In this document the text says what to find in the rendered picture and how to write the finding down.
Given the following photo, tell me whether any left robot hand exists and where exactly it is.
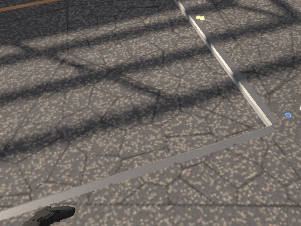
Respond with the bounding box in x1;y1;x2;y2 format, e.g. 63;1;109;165
20;205;75;226

